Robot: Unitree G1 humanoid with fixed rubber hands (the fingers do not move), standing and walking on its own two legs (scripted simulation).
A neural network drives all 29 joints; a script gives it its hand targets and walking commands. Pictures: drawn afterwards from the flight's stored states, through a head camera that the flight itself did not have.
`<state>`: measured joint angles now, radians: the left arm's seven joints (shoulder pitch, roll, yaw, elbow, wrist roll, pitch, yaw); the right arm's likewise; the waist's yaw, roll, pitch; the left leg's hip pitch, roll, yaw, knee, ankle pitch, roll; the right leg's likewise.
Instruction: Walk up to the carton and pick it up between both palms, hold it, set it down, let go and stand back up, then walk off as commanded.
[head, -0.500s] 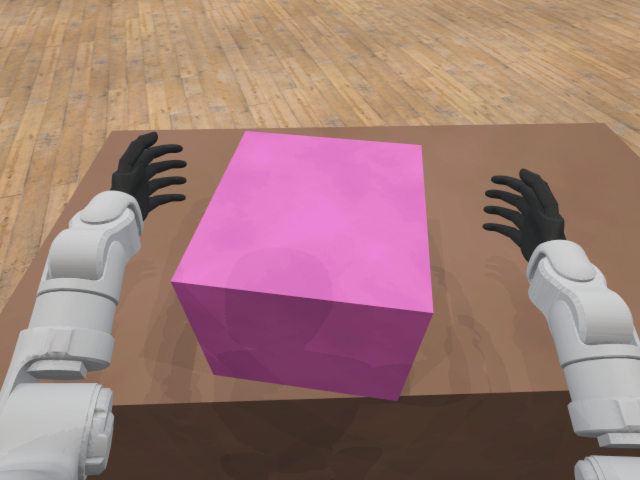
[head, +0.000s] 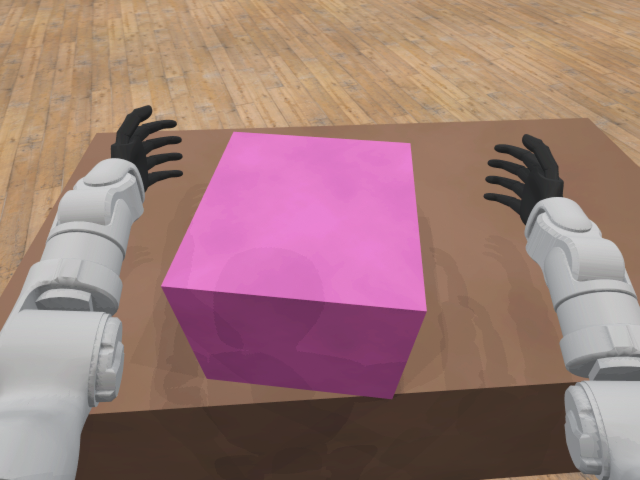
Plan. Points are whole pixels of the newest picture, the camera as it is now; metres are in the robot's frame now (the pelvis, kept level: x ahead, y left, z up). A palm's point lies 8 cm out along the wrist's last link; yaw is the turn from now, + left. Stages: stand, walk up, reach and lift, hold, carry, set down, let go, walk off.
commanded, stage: reach and lift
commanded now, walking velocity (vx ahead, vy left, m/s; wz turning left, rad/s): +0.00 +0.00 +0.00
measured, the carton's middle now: (309, 259) +0.43 -0.01 +0.03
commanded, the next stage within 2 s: none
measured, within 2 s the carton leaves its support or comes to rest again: neither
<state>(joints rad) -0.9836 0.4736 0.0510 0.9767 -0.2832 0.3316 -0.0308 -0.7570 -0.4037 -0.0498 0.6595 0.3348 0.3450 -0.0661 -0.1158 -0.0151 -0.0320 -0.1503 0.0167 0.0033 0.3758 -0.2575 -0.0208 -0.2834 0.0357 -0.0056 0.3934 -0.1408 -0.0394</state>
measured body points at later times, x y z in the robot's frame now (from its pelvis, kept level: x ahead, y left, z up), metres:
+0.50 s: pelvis +0.01 +0.02 +0.00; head +0.05 +0.02 +0.44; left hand +0.47 +0.20 +0.08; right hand +0.41 -0.26 +0.09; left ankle -0.04 +0.13 -0.74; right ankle +0.04 -0.09 -0.74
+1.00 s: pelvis +0.01 +0.02 +0.00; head +0.03 +0.01 +0.44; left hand +0.45 +0.19 +0.08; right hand +0.40 -0.23 +0.07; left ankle -0.04 +0.13 -0.74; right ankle +0.04 -0.09 -0.74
